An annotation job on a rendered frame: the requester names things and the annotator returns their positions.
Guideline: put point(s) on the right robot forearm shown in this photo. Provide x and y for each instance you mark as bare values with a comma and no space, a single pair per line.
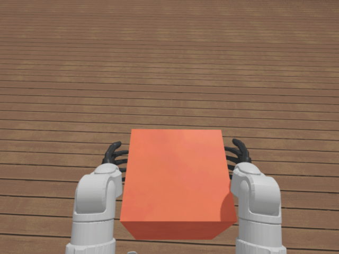
259,211

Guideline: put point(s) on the carton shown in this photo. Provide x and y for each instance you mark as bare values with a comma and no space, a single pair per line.
177,185

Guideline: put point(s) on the left robot forearm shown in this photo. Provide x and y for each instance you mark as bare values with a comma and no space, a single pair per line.
94,211

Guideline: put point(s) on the robot right hand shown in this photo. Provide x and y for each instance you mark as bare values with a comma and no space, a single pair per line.
242,154

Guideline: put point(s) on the robot left hand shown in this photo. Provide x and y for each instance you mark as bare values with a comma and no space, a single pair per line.
110,156

